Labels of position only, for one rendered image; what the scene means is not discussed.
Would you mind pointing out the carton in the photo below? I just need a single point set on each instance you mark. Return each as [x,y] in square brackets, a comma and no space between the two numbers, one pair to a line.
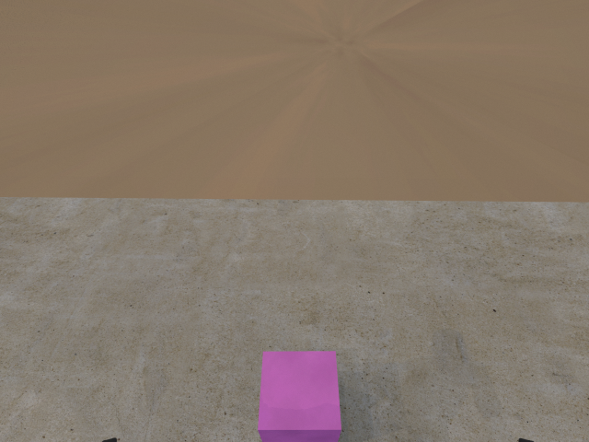
[299,397]

